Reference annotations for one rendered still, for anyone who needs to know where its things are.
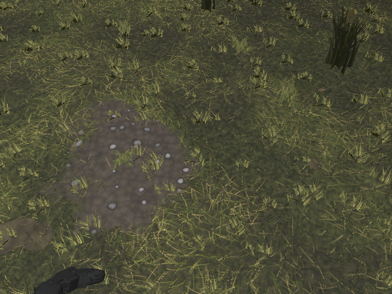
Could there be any robot left hand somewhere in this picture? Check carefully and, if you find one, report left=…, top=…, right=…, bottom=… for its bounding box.
left=33, top=266, right=105, bottom=294

